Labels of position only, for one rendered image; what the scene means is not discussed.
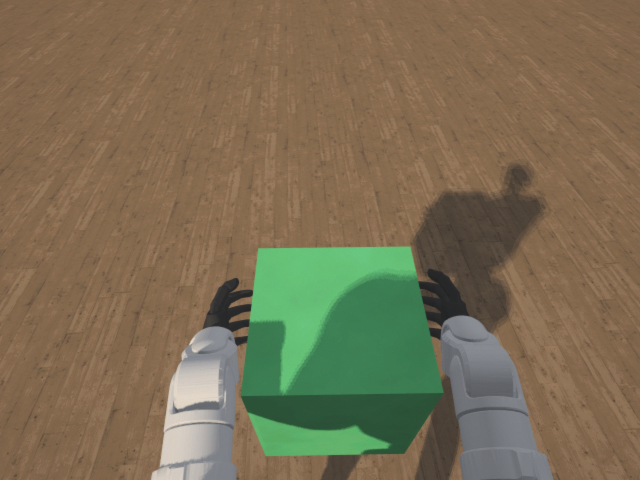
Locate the robot left forearm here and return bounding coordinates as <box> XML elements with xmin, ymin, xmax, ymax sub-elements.
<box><xmin>151</xmin><ymin>326</ymin><xmax>239</xmax><ymax>480</ymax></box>

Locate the robot right forearm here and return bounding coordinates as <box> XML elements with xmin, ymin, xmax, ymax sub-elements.
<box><xmin>440</xmin><ymin>315</ymin><xmax>553</xmax><ymax>480</ymax></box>

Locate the robot right hand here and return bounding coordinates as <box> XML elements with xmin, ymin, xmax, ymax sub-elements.
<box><xmin>418</xmin><ymin>269</ymin><xmax>470</xmax><ymax>340</ymax></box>

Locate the robot left hand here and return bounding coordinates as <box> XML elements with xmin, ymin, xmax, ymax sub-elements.
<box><xmin>202</xmin><ymin>278</ymin><xmax>253</xmax><ymax>346</ymax></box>

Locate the carton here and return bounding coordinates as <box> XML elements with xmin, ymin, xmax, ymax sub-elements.
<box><xmin>241</xmin><ymin>247</ymin><xmax>444</xmax><ymax>456</ymax></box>

